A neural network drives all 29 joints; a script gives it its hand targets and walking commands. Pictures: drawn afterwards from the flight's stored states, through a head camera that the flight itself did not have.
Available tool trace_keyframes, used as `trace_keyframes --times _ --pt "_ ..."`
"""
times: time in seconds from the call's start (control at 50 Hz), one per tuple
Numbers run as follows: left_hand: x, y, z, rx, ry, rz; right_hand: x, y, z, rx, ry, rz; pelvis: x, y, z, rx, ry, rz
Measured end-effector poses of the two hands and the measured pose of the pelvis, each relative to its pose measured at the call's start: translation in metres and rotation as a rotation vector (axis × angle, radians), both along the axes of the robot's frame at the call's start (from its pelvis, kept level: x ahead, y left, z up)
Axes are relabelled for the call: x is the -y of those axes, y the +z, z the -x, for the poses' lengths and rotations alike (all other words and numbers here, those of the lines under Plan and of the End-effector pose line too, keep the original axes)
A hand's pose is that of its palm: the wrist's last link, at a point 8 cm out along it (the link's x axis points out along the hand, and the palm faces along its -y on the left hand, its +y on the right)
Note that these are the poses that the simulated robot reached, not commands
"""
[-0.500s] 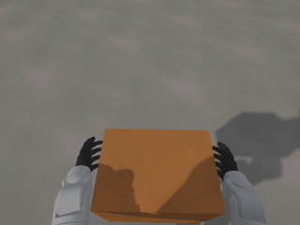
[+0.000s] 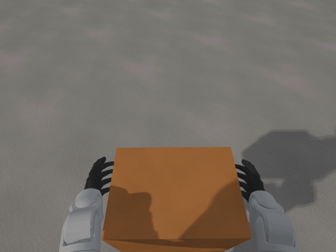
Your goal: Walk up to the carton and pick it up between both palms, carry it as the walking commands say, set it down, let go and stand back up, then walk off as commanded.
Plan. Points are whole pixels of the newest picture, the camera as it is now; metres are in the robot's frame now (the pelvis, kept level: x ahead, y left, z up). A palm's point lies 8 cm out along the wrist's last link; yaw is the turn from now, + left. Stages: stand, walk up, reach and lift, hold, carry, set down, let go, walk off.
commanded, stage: carry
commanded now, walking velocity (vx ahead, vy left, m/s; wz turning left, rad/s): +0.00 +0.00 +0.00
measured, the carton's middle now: (173, 203) +0.26 -0.02 -0.07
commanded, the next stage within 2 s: none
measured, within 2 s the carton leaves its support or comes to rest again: neither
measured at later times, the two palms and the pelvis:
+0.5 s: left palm (105, 112) +0.54 +0.19 +0.00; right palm (216, 104) +0.55 -0.18 +0.01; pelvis +0.28 +0.01 -0.01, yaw -1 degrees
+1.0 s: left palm (115, 60) +0.85 +0.20 +0.00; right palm (199, 54) +0.87 -0.17 +0.01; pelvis +0.60 +0.00 -0.01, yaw -1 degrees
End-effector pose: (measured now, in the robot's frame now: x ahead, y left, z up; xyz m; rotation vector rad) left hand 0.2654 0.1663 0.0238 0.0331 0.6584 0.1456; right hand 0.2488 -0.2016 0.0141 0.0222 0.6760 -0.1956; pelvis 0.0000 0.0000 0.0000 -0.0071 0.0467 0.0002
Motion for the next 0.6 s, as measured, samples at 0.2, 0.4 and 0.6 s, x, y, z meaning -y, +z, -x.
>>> trace_keyframes --times 0.2,0.4,0.6 --pt "-0.029 0.0 -0.107 -0.001 0.01 -0.024 -0.029 0.007 -0.118 0.005 0.007 -0.015 -0.006 0.001 -0.114 0.017 -0.058 -0.017" --pt "-0.017 -0.005 -0.223 -0.01 0.022 -0.007 -0.018 -0.005 -0.23 -0.003 0.023 0.009 -0.007 -0.006 -0.228 -0.008 0.014 0.004" --pt "-0.033 -0.012 -0.34 -0.018 0.013 -0.027 -0.034 -0.004 -0.349 -0.004 -0.003 -0.019 -0.01 -0.006 -0.346 0.017 -0.047 -0.026"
